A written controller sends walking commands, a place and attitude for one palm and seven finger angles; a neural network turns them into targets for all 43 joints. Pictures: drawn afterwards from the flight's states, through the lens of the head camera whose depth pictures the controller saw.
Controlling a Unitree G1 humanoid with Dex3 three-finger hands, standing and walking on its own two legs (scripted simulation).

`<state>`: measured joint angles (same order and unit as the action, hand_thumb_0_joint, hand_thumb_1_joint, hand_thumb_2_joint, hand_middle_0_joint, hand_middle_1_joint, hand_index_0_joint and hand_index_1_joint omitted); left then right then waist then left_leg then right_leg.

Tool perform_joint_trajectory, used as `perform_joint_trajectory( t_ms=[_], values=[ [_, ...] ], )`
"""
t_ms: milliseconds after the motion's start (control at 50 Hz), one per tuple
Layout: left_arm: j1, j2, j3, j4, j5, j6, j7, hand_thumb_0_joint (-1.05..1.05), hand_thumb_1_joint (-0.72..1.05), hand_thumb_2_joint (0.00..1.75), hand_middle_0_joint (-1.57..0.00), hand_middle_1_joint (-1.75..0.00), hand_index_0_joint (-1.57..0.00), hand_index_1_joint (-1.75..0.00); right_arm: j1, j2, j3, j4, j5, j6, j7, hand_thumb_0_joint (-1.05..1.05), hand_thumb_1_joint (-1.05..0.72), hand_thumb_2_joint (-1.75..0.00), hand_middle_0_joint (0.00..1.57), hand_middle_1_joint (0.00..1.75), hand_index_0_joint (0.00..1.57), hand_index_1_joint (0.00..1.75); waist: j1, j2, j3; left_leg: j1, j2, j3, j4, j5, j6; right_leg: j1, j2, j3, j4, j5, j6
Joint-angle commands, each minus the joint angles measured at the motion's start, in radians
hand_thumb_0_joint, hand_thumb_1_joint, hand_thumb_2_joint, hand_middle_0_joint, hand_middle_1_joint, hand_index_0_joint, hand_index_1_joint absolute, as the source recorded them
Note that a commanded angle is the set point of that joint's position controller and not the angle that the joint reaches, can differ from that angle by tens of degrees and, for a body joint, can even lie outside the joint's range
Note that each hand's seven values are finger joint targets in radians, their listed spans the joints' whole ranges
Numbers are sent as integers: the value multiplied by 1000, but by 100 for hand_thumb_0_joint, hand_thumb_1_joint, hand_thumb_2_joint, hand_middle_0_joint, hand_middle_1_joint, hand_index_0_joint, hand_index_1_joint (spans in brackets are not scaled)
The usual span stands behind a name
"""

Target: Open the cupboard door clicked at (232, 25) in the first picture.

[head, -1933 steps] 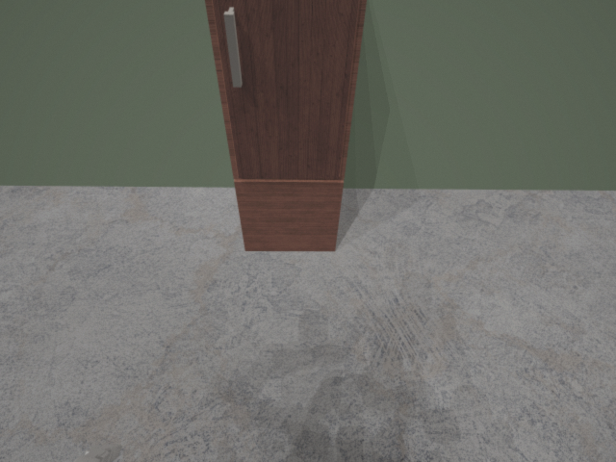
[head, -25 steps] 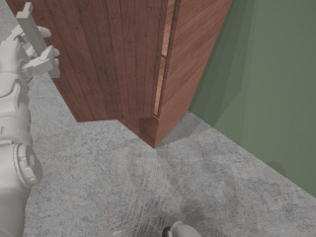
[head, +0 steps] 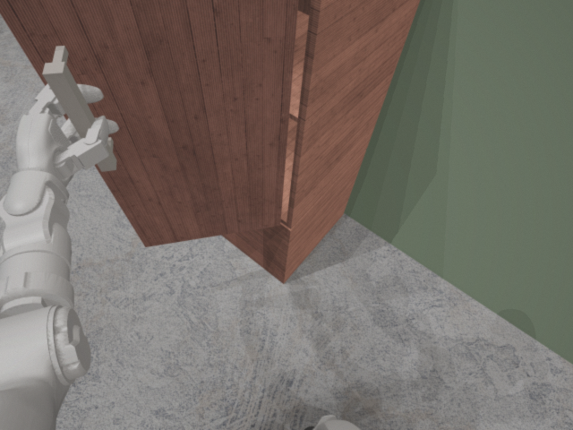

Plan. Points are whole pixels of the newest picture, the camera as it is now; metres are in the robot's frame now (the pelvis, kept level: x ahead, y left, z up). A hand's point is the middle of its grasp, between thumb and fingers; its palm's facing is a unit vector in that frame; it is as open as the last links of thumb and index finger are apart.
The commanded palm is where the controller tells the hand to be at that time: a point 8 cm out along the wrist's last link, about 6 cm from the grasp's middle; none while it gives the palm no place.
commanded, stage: pull the door open along its arc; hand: left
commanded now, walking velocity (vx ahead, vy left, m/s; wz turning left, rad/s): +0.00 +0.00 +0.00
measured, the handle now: (87, 114) +0.53 +0.25 +0.12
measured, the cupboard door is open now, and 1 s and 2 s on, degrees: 51 81 96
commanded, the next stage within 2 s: open thumb and fingers to let go in 1.24 s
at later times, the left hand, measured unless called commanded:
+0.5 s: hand (127, 169) +0.43 +0.17 +0.12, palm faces +0.54 -0.84 +0.00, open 5.7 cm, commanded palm +0.38 +0.21 +0.11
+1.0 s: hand (162, 218) +0.35 +0.12 +0.12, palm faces +0.44 -0.90 +0.04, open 6.2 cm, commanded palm +0.28 +0.15 +0.11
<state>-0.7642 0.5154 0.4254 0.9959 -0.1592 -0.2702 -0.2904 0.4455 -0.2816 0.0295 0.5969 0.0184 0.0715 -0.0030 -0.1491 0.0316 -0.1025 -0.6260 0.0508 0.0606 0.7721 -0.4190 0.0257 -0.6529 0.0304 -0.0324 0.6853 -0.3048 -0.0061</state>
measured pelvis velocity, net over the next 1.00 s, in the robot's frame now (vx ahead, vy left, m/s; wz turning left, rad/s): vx -0.01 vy -0.02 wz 0.03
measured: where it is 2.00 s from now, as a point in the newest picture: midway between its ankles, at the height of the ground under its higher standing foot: outside the picture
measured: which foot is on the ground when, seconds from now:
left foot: down 0.00-1.00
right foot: down 0.00-1.00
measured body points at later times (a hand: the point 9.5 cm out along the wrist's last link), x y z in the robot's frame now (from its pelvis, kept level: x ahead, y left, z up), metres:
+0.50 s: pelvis -0.02 -0.01 +0.00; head +0.03 -0.01 +0.45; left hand +0.40 +0.22 +0.12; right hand +0.12 -0.24 -0.11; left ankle -0.03 +0.10 -0.71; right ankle +0.01 -0.12 -0.71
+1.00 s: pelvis -0.01 -0.02 +0.02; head +0.00 -0.04 +0.47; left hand +0.33 +0.17 +0.12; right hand +0.09 -0.27 -0.11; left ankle -0.03 +0.10 -0.71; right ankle +0.01 -0.12 -0.71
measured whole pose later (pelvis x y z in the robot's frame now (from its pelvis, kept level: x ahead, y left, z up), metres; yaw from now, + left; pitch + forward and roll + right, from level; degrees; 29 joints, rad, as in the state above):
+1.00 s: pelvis -0.01 -0.02 +0.02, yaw +2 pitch +5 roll +0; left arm -0.26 0.00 0.10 0.34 -0.05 -0.16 0.43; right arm 0.33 -0.24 -0.03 0.68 -0.03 -0.04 0.01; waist -0.03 0.05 -0.08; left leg -0.36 0.03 0.05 0.61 -0.34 0.00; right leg -0.42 0.02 -0.04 0.59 -0.27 -0.03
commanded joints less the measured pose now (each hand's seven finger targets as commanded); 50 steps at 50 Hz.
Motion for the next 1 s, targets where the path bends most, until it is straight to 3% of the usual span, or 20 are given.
perform_joint_trajectory(
  t_ms=[0,40,80,120,140,160,180,220,260,300,320,340,400,420,460,480,540,620,780,980],
  values=[
    [-137,208,24,-382,-65,-44,-18,0,90,90,-40,-135,-40,-135,34,-151,-72,-129,11,-36,-3,0,-90,-90,20,30,20,30,103,67,-439,236,-20,-55,-86,605,2,363,12,3,-14,512,-19],
    [-22,174,22,-436,-84,-22,-8,0,90,90,-40,-135,-40,-135,8,-144,-72,-143,17,-44,-1,0,-90,-90,20,30,20,30,115,31,-398,219,-22,-46,-101,598,5,392,8,4,-21,532,-19],
    [67,134,8,-557,-93,-8,4,0,90,90,-40,-135,-40,-135,-22,-134,-74,-160,20,-54,3,0,-90,-90,20,30,20,30,134,46,-400,239,-23,-41,-114,626,1,418,3,3,-21,550,-19],
    [59,73,-42,-601,-95,11,26,0,90,90,-40,-135,-40,-135,-42,-130,-71,-157,23,-65,1,0,-90,-90,20,30,20,30,110,52,-339,270,-23,-42,-116,620,-1,374,4,-4,-36,525,-16],
    [-51,86,95,-688,-134,22,176,0,90,90,-40,-135,-40,-135,-78,-101,-71,-152,15,-79,2,0,-90,-90,20,30,20,30,175,23,-331,222,-33,-52,-121,579,-16,369,9,-19,-47,488,-13],
    [-34,-23,1,-645,-105,48,251,0,90,90,-40,-135,-40,-135,-82,-98,-69,-132,9,-88,5,0,-90,-90,20,30,20,30,133,38,-286,233,-33,-47,-133,530,-22,344,10,-24,-50,446,-11],
    [-53,-57,-12,-630,-82,60,318,0,90,90,-40,-135,-40,-135,-77,-98,-71,-113,6,-96,6,0,-90,-90,20,30,20,30,120,-5,-254,219,-33,-57,-138,484,-27,321,9,-33,-56,401,-9],
    [-174,-72,-29,-637,-15,66,446,0,90,90,-40,-135,-40,-135,-81,-95,-71,-76,-10,-103,2,0,-90,-90,20,30,20,30,98,10,-253,231,-36,-59,-132,441,-24,300,3,-24,-58,361,-9],
    [-274,-133,-67,-587,56,77,568,0,90,90,-40,-135,-40,-135,-97,-80,-67,-51,-32,-108,1,0,-90,-90,20,30,20,30,87,39,-265,225,-44,-65,-131,395,-26,281,-8,-20,-55,317,-10],
    [-299,-195,-97,-552,122,76,687,0,90,90,-40,-135,-40,-135,-112,-69,-67,-39,-52,-112,4,0,-90,-90,20,30,20,30,90,15,-304,220,-49,-69,-124,377,-28,279,-12,-23,-46,290,-13],
    [-320,-204,-114,-544,166,69,739,0,90,90,-40,-135,-40,-135,-109,-68,-70,-33,-63,-114,4,0,-90,-90,20,30,20,30,79,-31,-320,216,-46,-74,-120,372,-24,279,-11,-24,-46,283,-11],
    [-318,-238,-148,-505,194,69,763,0,90,90,-40,-135,-40,-135,-112,-66,-72,-28,-68,-114,4,0,-90,-90,20,30,20,30,71,-22,-327,212,-47,-67,-118,357,-24,271,-14,-19,-46,281,-10],
    [-404,-250,-194,-485,227,28,767,0,90,90,-40,-135,-40,-135,-104,-65,-76,-10,-74,-115,-2,0,-90,-90,20,30,20,30,51,-12,-366,229,-50,-65,-108,353,-23,279,-16,-9,-46,298,-15],
    [-430,-242,-195,-478,225,11,756,0,90,90,-40,-135,-40,-135,-96,-67,-78,-8,-74,-115,-7,0,-90,-90,20,30,20,30,44,-42,-379,232,-48,-71,-109,356,-20,289,-15,-7,-50,306,-14],
    [-461,-248,-202,-443,207,-14,728,0,90,90,-40,-135,-40,-135,-98,-63,-75,-1,-71,-119,-12,0,-90,-90,20,30,20,30,44,-5,-368,230,-52,-63,-111,351,-19,294,-16,-1,-54,316,-15],
    [-472,-232,-190,-418,202,-27,718,0,90,90,-40,-135,-40,-135,-95,-64,-76,5,-70,-121,-15,0,-90,-90,20,30,20,30,42,-32,-352,220,-50,-65,-113,342,-17,297,-15,-2,-57,313,-14],
    [-439,-217,-179,-397,193,-65,688,0,90,90,-40,-135,-40,-135,-93,-64,-75,5,-66,-126,-17,0,-90,-90,20,30,20,30,60,1,-356,212,-53,-62,-124,318,-14,311,-16,4,-63,295,-18],
    [-335,-221,-155,-424,154,-90,665,0,90,90,-40,-135,-40,-135,-87,-67,-80,-3,-61,-134,-11,0,-90,-90,20,30,20,30,89,-14,-375,210,-56,-55,-135,337,-11,367,-10,4,-73,319,-20],
    [-29,-338,-227,-658,110,-62,667,0,90,90,-40,-135,-40,-135,-127,-68,-94,-38,-45,-157,8,0,-90,-90,20,30,20,30,137,-35,-334,241,-49,-26,-184,359,-9,439,-10,1,-114,332,-22],
    [338,-488,-394,-1035,142,73,737,0,90,90,-40,-135,-40,-135,-271,-30,-75,-110,-47,-154,5,0,-90,-90,20,30,20,30,181,-50,-209,318,-41,-17,-248,351,-13,482,-32,1,-165,290,-24]
  ],
)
